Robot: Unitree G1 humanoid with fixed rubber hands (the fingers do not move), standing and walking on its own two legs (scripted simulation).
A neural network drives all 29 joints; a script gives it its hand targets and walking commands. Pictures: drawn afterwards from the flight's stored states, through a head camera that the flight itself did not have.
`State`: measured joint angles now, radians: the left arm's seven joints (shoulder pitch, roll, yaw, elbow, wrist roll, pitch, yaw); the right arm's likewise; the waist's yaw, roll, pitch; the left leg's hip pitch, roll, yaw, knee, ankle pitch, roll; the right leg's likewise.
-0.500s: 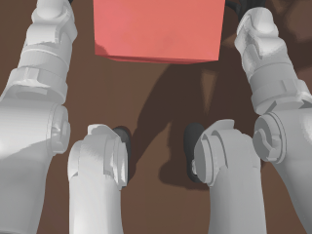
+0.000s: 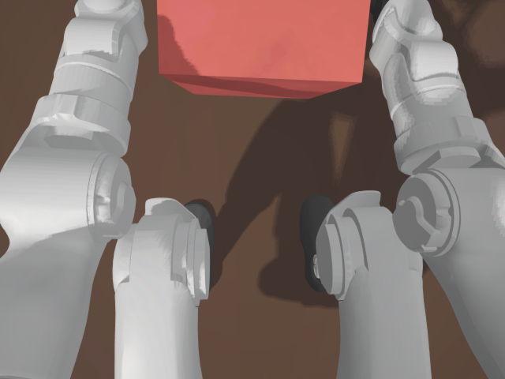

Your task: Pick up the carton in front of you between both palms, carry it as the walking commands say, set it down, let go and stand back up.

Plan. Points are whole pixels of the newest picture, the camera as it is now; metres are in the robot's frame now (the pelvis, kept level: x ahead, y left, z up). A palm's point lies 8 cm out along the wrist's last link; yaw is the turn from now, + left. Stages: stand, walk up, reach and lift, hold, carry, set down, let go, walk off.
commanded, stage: reach and lift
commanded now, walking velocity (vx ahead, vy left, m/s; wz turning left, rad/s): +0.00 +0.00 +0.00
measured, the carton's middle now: (258, 13) +0.55 +0.00 -0.24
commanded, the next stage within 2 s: none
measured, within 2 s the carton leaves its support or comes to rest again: leaves its support in 0.08 s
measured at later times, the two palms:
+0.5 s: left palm out of the picture +0.51 +0.16 +0.01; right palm out of the picture +0.50 -0.14 +0.01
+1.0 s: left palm out of the picture +0.47 +0.16 +0.15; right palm out of the picture +0.47 -0.14 +0.15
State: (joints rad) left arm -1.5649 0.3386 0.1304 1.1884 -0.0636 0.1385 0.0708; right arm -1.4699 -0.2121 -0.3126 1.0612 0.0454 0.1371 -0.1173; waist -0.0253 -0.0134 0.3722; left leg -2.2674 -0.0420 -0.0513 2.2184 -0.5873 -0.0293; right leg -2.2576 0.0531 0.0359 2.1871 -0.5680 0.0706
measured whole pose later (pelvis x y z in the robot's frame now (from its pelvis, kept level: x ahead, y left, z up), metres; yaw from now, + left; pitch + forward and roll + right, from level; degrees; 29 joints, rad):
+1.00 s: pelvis +0.02 -0.01 +0.19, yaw +3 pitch +39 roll -1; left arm -0.88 -0.01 0.39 0.68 0.19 0.38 0.05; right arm -0.83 0.07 -0.45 0.59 -0.19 0.38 -0.06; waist -0.02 0.00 -0.22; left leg -1.73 -0.11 -0.11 1.55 -0.50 -0.06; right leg -1.72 0.10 0.10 1.54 -0.50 0.07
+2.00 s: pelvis +0.10 -0.01 +0.41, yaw +3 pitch -2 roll +0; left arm -0.28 -0.15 0.28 0.42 0.27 0.59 0.02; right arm -0.27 0.15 -0.27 0.40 -0.27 0.59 0.00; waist 0.00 0.00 -0.08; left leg -0.20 -0.04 -0.15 0.46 -0.23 -0.02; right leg -0.20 0.04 0.15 0.47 -0.23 0.02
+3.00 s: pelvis +0.10 -0.01 +0.41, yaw +3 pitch -5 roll +0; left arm -0.24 -0.15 0.21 0.23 0.26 0.73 0.02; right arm -0.23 0.15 -0.20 0.22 -0.26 0.72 0.00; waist 0.00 0.00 -0.02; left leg -0.07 -0.04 -0.14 0.36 -0.20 -0.01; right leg -0.06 0.03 0.14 0.35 -0.20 0.02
